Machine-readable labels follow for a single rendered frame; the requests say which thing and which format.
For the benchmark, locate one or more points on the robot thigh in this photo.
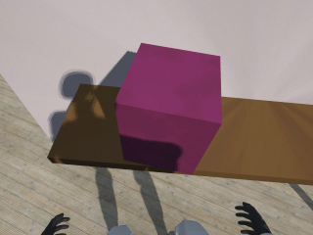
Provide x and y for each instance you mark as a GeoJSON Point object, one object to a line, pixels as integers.
{"type": "Point", "coordinates": [120, 230]}
{"type": "Point", "coordinates": [189, 227]}

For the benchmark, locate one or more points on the robot left thigh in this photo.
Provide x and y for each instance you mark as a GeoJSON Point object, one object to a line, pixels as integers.
{"type": "Point", "coordinates": [120, 230]}

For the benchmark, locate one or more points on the right robot hand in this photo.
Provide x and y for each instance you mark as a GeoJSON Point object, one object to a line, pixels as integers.
{"type": "Point", "coordinates": [256, 222]}

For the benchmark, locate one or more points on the carton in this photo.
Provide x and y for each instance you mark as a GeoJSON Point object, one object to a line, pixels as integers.
{"type": "Point", "coordinates": [169, 107]}

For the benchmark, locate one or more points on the left robot hand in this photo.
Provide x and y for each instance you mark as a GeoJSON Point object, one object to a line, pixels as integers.
{"type": "Point", "coordinates": [52, 228]}

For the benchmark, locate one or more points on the table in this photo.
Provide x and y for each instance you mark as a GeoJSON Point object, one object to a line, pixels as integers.
{"type": "Point", "coordinates": [258, 140]}

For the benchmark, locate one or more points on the robot right thigh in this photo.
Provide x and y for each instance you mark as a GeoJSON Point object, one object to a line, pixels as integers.
{"type": "Point", "coordinates": [189, 227]}

